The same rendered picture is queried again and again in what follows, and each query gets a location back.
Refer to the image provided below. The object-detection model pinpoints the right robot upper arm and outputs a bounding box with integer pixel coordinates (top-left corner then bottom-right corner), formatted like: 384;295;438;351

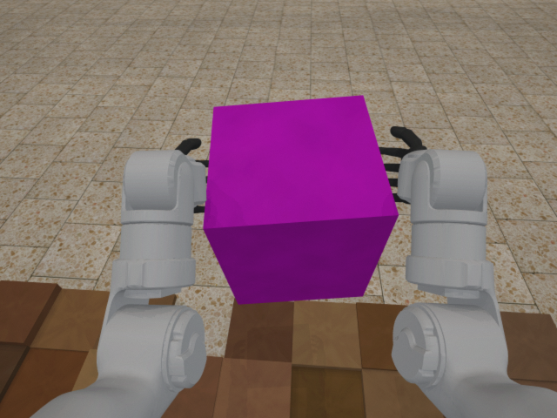
392;302;557;418

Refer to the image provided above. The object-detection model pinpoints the left robot forearm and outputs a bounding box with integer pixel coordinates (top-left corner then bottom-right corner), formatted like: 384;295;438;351
97;150;206;371

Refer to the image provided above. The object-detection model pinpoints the right robot hand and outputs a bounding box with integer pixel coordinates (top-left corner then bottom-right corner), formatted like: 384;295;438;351
379;126;427;205

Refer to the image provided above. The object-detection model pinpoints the left robot hand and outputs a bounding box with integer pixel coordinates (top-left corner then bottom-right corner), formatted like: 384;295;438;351
175;138;209;213

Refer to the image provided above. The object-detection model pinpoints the right robot forearm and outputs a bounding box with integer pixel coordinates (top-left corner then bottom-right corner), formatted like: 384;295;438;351
397;149;508;364

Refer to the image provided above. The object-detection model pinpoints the left robot upper arm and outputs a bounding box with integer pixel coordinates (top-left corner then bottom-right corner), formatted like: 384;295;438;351
30;304;206;418

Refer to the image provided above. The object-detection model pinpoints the carton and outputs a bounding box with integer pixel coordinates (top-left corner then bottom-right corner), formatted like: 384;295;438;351
203;95;399;305

